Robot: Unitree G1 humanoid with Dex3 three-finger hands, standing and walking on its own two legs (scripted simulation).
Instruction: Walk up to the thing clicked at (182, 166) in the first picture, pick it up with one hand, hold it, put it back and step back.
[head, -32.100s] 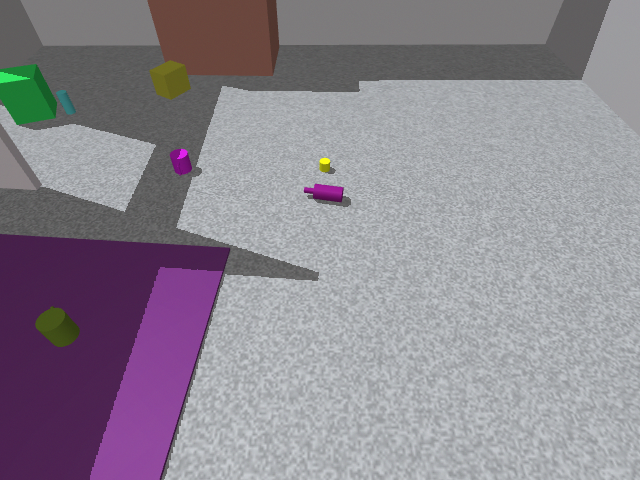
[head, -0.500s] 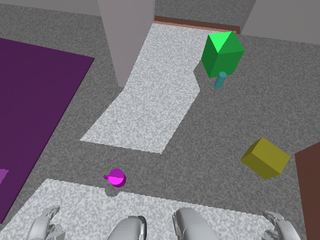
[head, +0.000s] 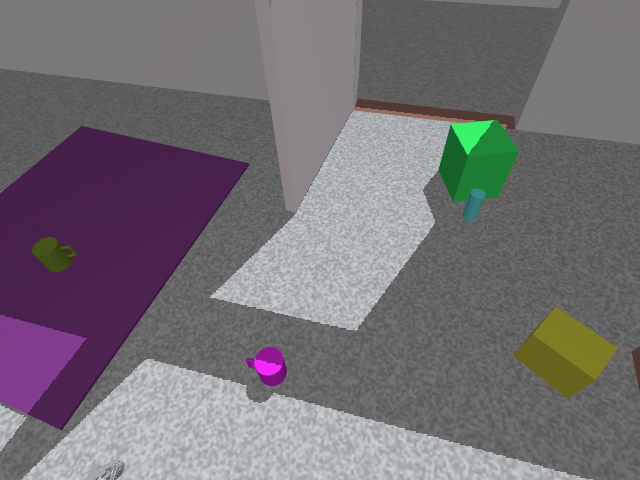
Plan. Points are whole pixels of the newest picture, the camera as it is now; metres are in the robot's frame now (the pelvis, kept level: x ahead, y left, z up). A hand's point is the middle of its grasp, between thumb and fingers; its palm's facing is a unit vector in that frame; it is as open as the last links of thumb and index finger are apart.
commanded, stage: walk up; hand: left
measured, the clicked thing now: (265, 365) +0.52 +0.22 -0.71
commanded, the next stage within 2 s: stand in 1.78 s
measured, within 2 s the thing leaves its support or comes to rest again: neither
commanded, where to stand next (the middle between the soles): +0.11 -0.02 m, yaw -3 degrees
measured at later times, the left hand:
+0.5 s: hand out of the picture +0.06 +0.24 -0.14, palm faces -0.03 -0.90 -0.43, open 7.4 cm
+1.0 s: hand out of the picture +0.12 +0.29 -0.17, palm faces -0.05 -0.91 -0.41, open 7.4 cm
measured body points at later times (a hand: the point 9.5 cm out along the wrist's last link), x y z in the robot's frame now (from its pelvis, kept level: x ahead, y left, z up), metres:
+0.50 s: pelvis +0.02 -0.04 -0.01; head +0.04 -0.06 +0.43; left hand +0.06 +0.28 -0.12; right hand +0.08 -0.36 -0.14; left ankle -0.03 +0.11 -0.70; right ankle +0.09 -0.17 -0.73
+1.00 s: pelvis +0.02 +0.01 -0.02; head +0.06 +0.02 +0.43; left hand +0.12 +0.34 -0.14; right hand +0.08 -0.31 -0.13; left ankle +0.05 +0.14 -0.73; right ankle +0.01 -0.12 -0.70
